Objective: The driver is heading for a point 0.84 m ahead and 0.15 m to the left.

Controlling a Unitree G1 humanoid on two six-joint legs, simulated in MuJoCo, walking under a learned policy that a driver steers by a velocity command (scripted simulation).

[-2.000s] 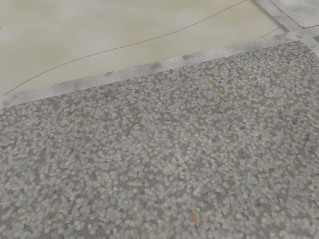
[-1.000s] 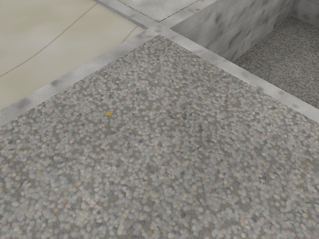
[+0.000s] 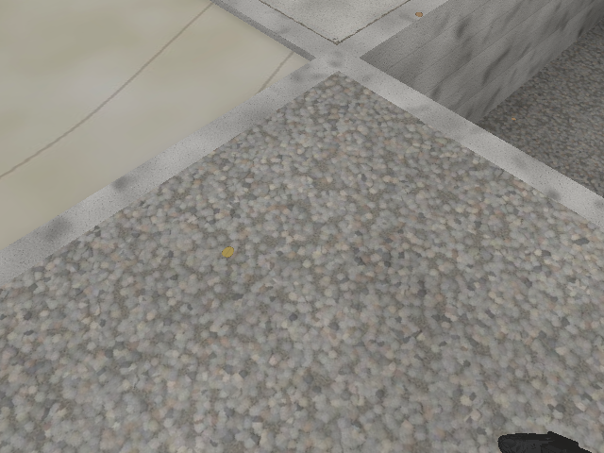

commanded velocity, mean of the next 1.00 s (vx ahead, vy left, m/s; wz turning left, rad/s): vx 0.30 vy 0.00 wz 0.00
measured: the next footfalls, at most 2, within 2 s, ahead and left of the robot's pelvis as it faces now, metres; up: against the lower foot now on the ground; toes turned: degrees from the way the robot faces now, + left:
left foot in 0.02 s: +0.18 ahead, +0.09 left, +0.00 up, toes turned +4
right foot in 0.50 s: +0.41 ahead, -0.07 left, +0.00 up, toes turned -2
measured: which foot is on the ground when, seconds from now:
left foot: up 0.00-0.00, down 0.02-0.52, up 0.54-0.92, down 0.94-1.00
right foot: down 0.00-0.04, up 0.06-0.48, down 0.50-0.92, up 0.94-1.00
